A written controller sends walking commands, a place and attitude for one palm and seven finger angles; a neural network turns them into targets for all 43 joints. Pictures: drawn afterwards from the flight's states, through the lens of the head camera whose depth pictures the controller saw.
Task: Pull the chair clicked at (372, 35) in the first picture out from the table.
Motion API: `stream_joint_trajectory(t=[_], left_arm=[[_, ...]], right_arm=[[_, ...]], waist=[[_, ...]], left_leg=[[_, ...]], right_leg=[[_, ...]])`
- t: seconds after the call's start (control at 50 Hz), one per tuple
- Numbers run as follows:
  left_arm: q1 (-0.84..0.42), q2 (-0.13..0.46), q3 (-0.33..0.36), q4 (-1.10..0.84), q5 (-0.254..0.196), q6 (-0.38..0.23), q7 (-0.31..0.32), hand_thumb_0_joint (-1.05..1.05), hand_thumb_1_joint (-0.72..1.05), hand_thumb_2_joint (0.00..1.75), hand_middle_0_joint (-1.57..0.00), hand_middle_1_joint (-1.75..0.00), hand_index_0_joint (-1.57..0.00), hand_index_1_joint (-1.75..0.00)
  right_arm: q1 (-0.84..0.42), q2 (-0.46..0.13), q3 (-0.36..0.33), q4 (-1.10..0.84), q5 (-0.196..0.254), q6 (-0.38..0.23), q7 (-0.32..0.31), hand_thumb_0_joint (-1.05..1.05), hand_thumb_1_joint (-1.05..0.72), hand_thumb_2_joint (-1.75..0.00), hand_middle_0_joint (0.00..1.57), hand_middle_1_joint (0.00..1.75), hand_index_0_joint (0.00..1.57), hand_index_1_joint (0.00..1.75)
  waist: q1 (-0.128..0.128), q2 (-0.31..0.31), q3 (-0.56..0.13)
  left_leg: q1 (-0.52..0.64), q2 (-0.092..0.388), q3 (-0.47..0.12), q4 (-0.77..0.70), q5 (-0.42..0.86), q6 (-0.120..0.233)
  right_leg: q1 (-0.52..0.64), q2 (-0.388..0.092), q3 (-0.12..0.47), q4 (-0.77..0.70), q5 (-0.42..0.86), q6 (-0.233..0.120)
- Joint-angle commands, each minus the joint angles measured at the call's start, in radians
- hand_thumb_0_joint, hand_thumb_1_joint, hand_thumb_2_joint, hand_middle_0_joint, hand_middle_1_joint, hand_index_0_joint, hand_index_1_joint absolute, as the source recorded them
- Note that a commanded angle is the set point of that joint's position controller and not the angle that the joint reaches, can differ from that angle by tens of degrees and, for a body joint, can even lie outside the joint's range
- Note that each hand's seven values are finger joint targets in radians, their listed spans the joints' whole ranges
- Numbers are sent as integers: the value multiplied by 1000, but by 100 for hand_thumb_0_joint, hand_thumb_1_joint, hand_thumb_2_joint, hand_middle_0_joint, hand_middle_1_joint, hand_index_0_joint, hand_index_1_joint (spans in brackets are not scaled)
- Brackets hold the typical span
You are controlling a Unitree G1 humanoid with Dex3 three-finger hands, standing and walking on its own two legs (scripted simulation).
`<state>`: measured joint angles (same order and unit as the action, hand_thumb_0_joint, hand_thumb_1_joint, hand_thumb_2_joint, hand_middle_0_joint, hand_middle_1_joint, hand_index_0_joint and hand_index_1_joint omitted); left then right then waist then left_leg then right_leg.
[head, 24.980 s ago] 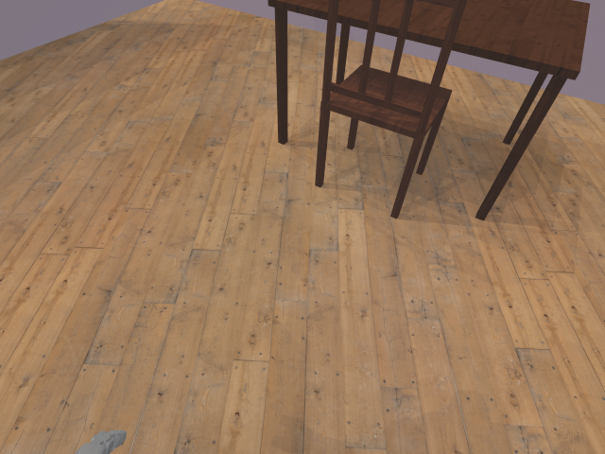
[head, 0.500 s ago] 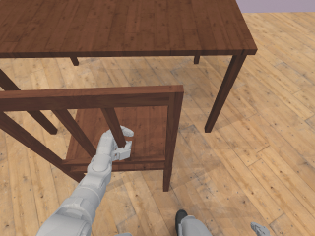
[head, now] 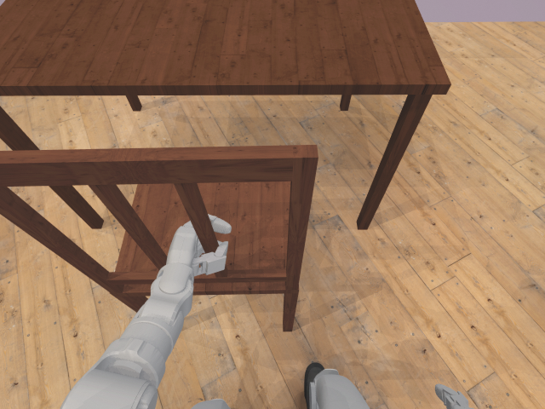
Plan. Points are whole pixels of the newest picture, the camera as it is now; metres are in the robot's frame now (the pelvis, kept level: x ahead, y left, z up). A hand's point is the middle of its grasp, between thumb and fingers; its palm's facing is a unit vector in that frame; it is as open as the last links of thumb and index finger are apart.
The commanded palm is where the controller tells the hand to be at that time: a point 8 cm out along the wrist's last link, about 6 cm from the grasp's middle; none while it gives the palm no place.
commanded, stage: step backward, pulling the chair out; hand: left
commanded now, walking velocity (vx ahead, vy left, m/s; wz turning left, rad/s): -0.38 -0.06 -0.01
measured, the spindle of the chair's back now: (144, 239) +0.38 +0.22 -0.04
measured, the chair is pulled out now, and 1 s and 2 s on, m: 0.20 0.21 0.33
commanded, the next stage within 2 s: none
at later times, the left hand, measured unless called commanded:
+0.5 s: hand (218, 256) +0.35 +0.10 -0.06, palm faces -0.07 -0.98 -0.20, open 5.6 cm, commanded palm +0.35 +0.15 -0.05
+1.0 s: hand (216, 259) +0.35 +0.10 -0.06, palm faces -0.03 -0.98 -0.19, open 5.6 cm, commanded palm +0.32 +0.16 -0.05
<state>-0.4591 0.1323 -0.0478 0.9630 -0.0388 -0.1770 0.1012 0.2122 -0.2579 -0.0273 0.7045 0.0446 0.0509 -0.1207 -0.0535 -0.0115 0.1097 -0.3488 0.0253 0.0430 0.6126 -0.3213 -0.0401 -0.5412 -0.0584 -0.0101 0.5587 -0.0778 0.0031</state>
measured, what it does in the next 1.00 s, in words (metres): stands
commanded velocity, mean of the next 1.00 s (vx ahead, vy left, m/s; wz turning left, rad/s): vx -0.38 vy -0.02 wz -0.01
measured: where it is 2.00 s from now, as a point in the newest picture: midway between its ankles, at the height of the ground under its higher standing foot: outside the picture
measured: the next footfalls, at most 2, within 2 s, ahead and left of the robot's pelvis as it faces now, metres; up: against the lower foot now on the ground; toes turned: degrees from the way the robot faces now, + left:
right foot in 1.22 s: +0.00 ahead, -0.12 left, +0.00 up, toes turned -5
left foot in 1.92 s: -0.14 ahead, +0.18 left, +0.00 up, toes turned +3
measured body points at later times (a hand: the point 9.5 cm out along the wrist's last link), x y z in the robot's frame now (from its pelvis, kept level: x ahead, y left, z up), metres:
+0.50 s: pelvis +0.01 +0.00 -0.01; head +0.07 -0.03 +0.44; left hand +0.35 +0.15 -0.04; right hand +0.10 -0.25 -0.15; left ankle +0.00 +0.15 -0.72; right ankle +0.13 -0.12 -0.72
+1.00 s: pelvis -0.02 -0.01 +0.00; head +0.06 -0.03 +0.44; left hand +0.34 +0.15 -0.04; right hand +0.08 -0.27 -0.14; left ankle -0.04 +0.14 -0.71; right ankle +0.10 -0.12 -0.72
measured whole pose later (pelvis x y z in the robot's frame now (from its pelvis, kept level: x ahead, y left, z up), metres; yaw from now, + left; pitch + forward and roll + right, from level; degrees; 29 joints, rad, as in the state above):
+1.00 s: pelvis -0.02 -0.01 +0.00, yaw +2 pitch +3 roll +1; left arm -0.52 0.13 0.00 1.00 -0.05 -0.15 0.10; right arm 0.18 -0.26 -0.02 0.74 0.05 0.06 -0.10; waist -0.07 0.04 0.15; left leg -0.36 0.05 0.02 0.73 -0.48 -0.04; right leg -0.51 -0.06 -0.08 0.58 -0.12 -0.02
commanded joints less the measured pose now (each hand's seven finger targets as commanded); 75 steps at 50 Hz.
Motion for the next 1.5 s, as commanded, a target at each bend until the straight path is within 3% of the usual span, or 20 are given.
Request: stream_joint_trajectory(t=[0.0, 0.14, 0.18, 0.24, 0.32, 0.5, 0.58, 0.72, 0.84, 0.9, 1.0, 1.04, 1.1, 1.14, 1.22, 1.26, 1.28, 1.36, 1.4, 1.48], left_arm=[[-317, 156, 50, -223, 15, -75, 24, 0, 90, 90, -50, -145, -50, -145], [-315, 197, 73, -138, 24, -66, 26, 0, 90, 90, -50, -145, -50, -145], [-327, 183, 68, -139, 25, -64, 23, 0, 90, 90, -50, -145, -50, -145], [-317, 129, 33, -173, 14, -63, 17, 0, 90, 90, -50, -145, -50, -145], [-354, 108, 22, -214, 17, -65, 15, 0, 90, 90, -50, -145, -50, -145], [-314, 193, 71, -117, 15, -70, 20, 0, 90, 90, -50, -145, -50, -145], [-345, 192, 83, -109, 25, -58, 20, 0, 90, 90, -50, -145, -50, -145], [-336, 101, 25, -214, 13, -52, 13, 0, 90, 90, -50, -145, -50, -145], [-347, 144, 44, -205, 15, -60, 14, 0, 90, 90, -50, -145, -50, -145], [-301, 201, 80, -127, 7, -40, 17, 0, 90, 90, -50, -145, -50, -145], [-277, 195, 90, -140, 4, -10, 13, 0, 90, 90, -50, -145, -50, -145], [-258, 156, 66, -190, -2, -8, 6, 0, 90, 90, -50, -145, -50, -145], [-259, 117, 41, -285, 0, -13, 5, 0, 90, 90, -50, -145, -50, -145], [-275, 100, 29, -304, 6, -10, 3, 0, 90, 90, -50, -145, -50, -145], [-356, 94, 16, -253, 22, -38, 3, 0, 90, 90, -50, -145, -50, -145], [-393, 155, 42, -243, 18, -53, 8, 0, 90, 90, -50, -145, -50, -145], [-374, 176, 62, -204, 15, -46, 8, 0, 90, 90, -50, -145, -50, -145], [-316, 187, 68, -156, 11, -37, 4, 0, 90, 90, -50, -145, -50, -145], [-282, 191, 79, -157, 5, -31, 7, 0, 90, 90, -50, -145, -50, -145], [-298, 124, 46, -257, 15, -52, -9, 0, 90, 90, -50, -145, -50, -145]], right_arm=[[7, -121, -38, -107, -5, -23, -7, 0, -90, -90, 20, 30, 20, 30], [57, -108, -37, -52, 2, -34, 2, 0, -90, -90, 20, 30, 20, 30], [43, -108, -30, -49, 0, -36, 0, 0, -90, -90, 20, 30, 20, 30], [9, -132, -29, -79, -7, -29, -10, 0, -90, -90, 20, 30, 20, 30], [-10, -114, -23, -103, -15, -16, -8, 0, -90, -90, 20, 30, 20, 30], [76, -105, -41, -31, -3, -36, -4, 0, -90, -90, 20, 30, 20, 30], [44, -102, -25, -26, 3, -50, 4, 0, -90, -90, 20, 30, 20, 30], [-13, -120, -22, -102, -17, -16, 3, 0, -90, -90, 20, 30, 20, 30], [62, -119, -47, -73, -9, -11, 9, 0, -90, -90, 20, 30, 20, 30], [55, -124, -46, -51, -1, -22, 6, 0, -90, -90, 20, 30, 20, 30], [35, -123, -24, -52, 4, -21, 12, 0, -90, -90, 20, 30, 20, 30], [24, -128, -24, -77, 2, -12, 7, 0, -90, -90, 20, 30, 20, 30], [-34, -133, -24, -137, -18, 10, 3, 0, -90, -90, 20, 30, 20, 30], [-40, -112, -14, -144, -26, 20, 14, 0, -90, -90, 20, 30, 20, 30], [51, -122, -35, -93, -23, 1, 25, 0, -90, -90, 20, 30, 20, 30], [75, -127, -39, -64, -17, 1, 14, 0, -90, -90, 20, 30, 20, 30], [55, -133, -47, -63, -13, -1, 7, 0, -90, -90, 20, 30, 20, 30], [11, -118, -25, -60, -7, -7, 3, 0, -90, -90, 20, 30, 20, 30], [8, -145, -36, -65, -6, -6, -7, 0, -90, -90, 20, 30, 20, 30], [-28, -108, -21, -116, -30, 3, 15, 0, -90, -90, 20, 30, 20, 30]], waist=[[33, 15, -394], [24, -157, -427], [20, -131, -439], [31, 92, -414], [37, 138, -361], [20, -184, -396], [31, -192, -443], [42, 211, -364], [5, -83, -448], [26, -144, -436], [32, -154, -449], [25, -84, -452], [44, 220, -389], [48, 233, -334], [14, 34, -380], [-12, -36, -503], [-2, -91, -512], [31, -71, -428], [30, -64, -429], [35, 213, -418]], left_leg=[[-49, 139, -75, -103, 73, 40], [92, 19, -22, 63, -117, 19], [112, 42, -39, -25, -60, 25], [71, 181, -125, -185, 201, 63], [-27, 231, -119, -188, 277, 66], [75, 27, -13, 95, -147, 13], [71, 29, -47, 106, -148, 16], [-28, 259, -159, -219, 272, 90], [86, 138, -49, 32, 251, 2], [70, 37, -26, 161, -177, -4], [79, 55, -64, 28, -136, 14], [110, 104, -80, -172, -2, 38], [5, 267, -183, -249, 231, 104], [-19, 300, -171, -222, 368, 117], [211, 237, -101, 25, 672, 35], [177, 152, -18, 85, 525, -13], [131, 122, -37, 116, 270, -23], [94, 99, -53, 2, -33, 1], [154, 159, -95, -106, 203, 34], [153, 308, -178, -180, 602, 111]], right_leg=[[320, -90, 83, -1, -47, -27], [268, -232, 194, -268, -118, -66], [282, -209, 146, -223, -68, -49], [300, -58, 16, -10, -6, 10], [318, -35, 3, 123, -24, -4], [230, -242, 231, -225, -67, -87], [323, -269, 192, -219, 3, -84], [341, -42, -8, 155, -76, 0], [387, -177, 146, -26, 394, -77], [341, -284, 232, -191, 214, -116], [389, -270, 164, -186, 92, -87], [381, -193, 102, -118, 55, -39], [364, -45, -11, 138, -64, 11], [325, -20, -15, 230, -196, -1], [347, -89, 55, -39, 342, -53], [523, -188, 144, -3, 799, -98], [530, -232, 172, -16, 802, -122], [396, -253, 147, -76, 426, -86], [326, -156, 72, -57, 221, -34], [298, -21, -10, 169, -132, 5]])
